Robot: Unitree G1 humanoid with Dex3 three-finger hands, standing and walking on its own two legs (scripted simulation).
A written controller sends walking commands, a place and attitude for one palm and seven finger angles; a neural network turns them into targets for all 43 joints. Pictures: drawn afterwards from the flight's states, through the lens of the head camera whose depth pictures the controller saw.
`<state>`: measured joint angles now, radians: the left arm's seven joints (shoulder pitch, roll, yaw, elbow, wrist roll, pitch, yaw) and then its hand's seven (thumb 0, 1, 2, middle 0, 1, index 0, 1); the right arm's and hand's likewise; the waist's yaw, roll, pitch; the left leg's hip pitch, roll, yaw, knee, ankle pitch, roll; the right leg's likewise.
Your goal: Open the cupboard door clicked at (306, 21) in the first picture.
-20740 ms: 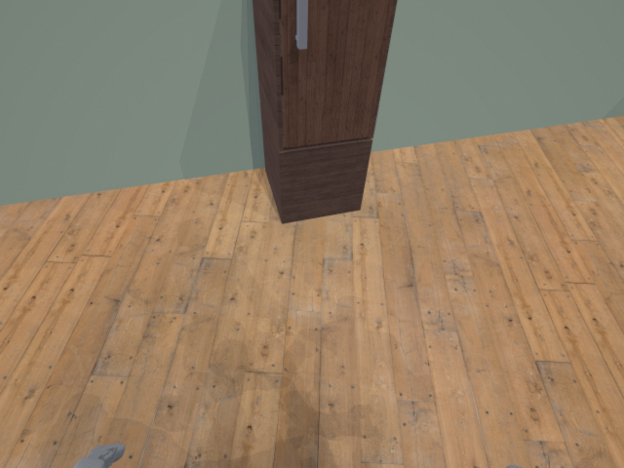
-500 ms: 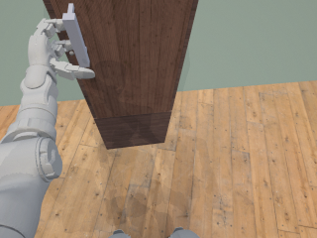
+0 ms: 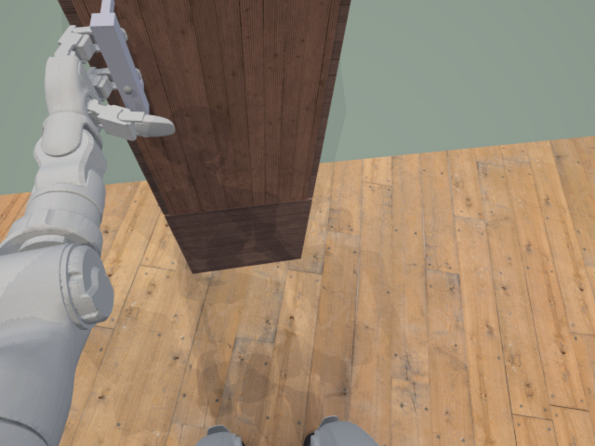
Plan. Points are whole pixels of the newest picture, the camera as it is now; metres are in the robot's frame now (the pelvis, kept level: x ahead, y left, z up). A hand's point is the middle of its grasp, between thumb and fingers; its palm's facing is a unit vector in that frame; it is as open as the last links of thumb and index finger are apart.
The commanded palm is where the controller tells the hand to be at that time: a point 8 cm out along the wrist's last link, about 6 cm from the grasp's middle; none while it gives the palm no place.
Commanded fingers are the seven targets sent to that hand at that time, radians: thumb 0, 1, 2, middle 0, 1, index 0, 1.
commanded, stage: slide the fingers in behind the handle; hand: left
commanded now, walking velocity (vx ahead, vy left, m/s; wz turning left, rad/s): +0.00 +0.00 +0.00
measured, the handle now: (124, 59) +0.61 +0.16 +0.13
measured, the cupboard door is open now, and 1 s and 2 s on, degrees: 0 0 47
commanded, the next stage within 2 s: close the thumb around the handle in 0.20 s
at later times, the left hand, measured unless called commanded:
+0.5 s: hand (125, 89) +0.54 +0.15 +0.14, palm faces +0.06 -1.00 +0.00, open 13.1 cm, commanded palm +0.52 +0.19 +0.13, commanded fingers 0.00 0.12 0.56 -0.34 -1.27 -0.34 -1.27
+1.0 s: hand (139, 88) +0.55 +0.14 +0.13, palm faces +0.05 -1.00 +0.01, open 6.1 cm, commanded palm +0.52 +0.19 +0.13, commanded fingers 0.00 0.90 0.90 -0.40 -1.35 -0.40 -1.35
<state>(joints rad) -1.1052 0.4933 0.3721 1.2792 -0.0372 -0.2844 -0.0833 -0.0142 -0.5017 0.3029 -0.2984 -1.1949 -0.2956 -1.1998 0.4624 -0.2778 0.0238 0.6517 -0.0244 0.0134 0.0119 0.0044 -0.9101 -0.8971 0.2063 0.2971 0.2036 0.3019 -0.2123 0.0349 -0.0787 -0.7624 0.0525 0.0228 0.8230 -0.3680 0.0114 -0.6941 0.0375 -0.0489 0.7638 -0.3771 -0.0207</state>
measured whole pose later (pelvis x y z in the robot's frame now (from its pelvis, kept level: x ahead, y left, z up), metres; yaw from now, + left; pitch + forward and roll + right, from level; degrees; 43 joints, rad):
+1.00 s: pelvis +0.01 +0.01 +0.00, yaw -1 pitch +18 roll -2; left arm -1.08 0.44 0.38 1.25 -0.03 -0.30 -0.05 0.01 0.66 0.81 -0.35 -1.33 -0.36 -1.33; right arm 0.47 -0.27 0.02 0.66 -0.03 0.03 0.02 0.00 -0.91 -0.90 0.21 0.30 0.20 0.30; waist -0.21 0.05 -0.09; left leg -0.76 0.05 0.03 0.83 -0.39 0.02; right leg -0.69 0.03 -0.03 0.77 -0.39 -0.01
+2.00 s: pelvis +0.03 -0.03 +0.02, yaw +1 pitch +2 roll +0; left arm -0.01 -0.10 -0.27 -0.06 -0.01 0.17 0.54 0.05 0.59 0.70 -0.26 -1.18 -0.26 -1.25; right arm 0.13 -0.16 0.02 0.51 -0.03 0.15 0.07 0.01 -0.91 -0.90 0.20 0.30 0.20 0.30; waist -0.04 0.04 -0.10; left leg -0.30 0.04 0.02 0.62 -0.34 -0.03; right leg -0.25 0.03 -0.05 0.61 -0.39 -0.05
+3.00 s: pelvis -0.02 +0.00 +0.02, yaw +3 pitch +1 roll -1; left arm -0.30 -0.16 -0.22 0.30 0.06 0.03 0.64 -0.01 -0.49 0.31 -0.23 -0.65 -0.21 -0.65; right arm 0.15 -0.16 0.02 0.65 -0.04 0.09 0.00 0.01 -0.91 -0.90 0.20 0.30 0.20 0.30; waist 0.00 0.03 -0.04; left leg -0.39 -0.01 0.01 0.68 -0.30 0.02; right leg -0.33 -0.02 -0.06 0.67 -0.35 -0.01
